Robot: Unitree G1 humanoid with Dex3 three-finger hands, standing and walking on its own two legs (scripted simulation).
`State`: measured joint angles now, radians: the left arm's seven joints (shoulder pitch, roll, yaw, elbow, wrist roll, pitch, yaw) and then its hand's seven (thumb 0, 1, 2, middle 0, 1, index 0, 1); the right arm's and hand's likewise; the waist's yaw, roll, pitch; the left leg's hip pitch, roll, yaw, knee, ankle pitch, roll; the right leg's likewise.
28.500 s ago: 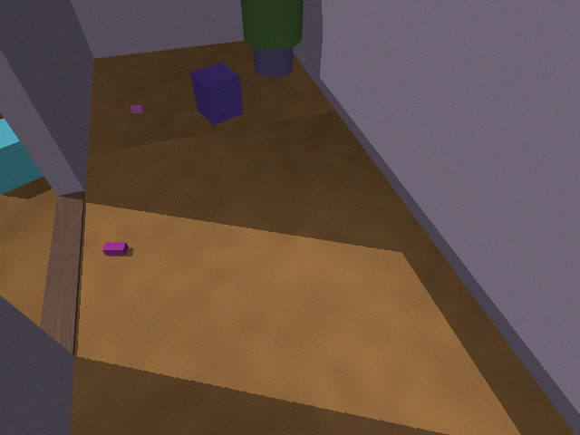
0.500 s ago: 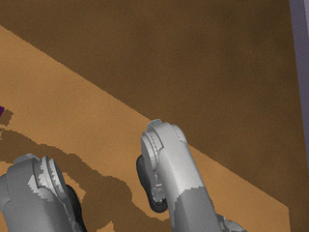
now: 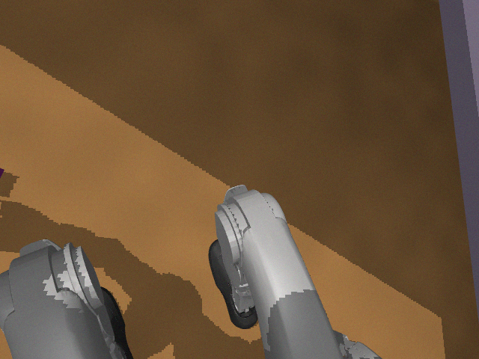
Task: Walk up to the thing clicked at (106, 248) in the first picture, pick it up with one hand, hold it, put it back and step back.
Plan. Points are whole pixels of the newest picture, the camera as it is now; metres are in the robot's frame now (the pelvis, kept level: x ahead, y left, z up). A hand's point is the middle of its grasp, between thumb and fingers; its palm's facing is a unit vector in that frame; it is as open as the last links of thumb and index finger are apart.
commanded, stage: rise first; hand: left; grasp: from above
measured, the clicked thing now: out of the picture +0.46 +0.34 -0.30
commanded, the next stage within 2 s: none
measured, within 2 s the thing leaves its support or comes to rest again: neither
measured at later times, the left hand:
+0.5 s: hand out of the picture +0.43 +0.36 -0.18, palm faces -0.15 -0.37 -0.92, open 13.9 cm
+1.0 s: hand out of the picture +0.43 +0.37 -0.18, palm faces -0.13 -0.39 -0.91, open 14.1 cm
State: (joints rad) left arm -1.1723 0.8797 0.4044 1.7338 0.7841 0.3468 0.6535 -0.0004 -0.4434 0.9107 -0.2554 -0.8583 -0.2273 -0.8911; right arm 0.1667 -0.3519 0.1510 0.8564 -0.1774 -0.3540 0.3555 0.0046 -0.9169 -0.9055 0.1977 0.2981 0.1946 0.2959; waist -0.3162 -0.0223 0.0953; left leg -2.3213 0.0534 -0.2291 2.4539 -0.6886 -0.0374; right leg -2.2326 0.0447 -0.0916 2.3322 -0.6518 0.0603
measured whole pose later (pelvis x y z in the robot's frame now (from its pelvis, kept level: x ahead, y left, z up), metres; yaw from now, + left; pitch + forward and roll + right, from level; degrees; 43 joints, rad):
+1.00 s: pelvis +0.00 +0.00 +0.01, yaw +0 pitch +30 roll -11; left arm -1.18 0.92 0.41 1.74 0.76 0.35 0.66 0.00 -0.56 1.01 -0.14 -0.99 -0.12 -1.02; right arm 0.17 -0.36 0.18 0.84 -0.19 -0.37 0.35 0.00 -0.92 -0.91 0.20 0.30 0.19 0.30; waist -0.33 -0.04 0.12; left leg -2.30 0.06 -0.24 2.44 -0.69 -0.04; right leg -2.20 0.05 -0.10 2.30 -0.65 0.06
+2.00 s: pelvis +0.00 +0.00 +0.01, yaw +0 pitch +30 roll -11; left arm -1.20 0.94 0.41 1.76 0.76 0.34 0.68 0.00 -0.59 1.04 -0.11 -1.01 -0.09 -1.04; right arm 0.18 -0.37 0.18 0.85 -0.19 -0.39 0.36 0.00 -0.91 -0.90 0.20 0.30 0.19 0.30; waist -0.35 -0.05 0.14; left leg -2.29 0.05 -0.24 2.43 -0.68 -0.04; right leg -2.19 0.05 -0.10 2.29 -0.64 0.06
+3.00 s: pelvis -0.01 +0.00 +0.01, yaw -1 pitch +29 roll -11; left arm -1.21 0.95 0.41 1.78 0.76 0.34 0.69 0.00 -0.58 1.03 -0.11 -1.01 -0.09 -1.04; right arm 0.19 -0.37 0.19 0.85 -0.19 -0.40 0.37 0.00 -0.91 -0.90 0.20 0.30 0.20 0.30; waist -0.36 -0.05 0.14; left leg -2.28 0.05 -0.24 2.43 -0.68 -0.04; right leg -2.18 0.05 -0.11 2.29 -0.64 0.06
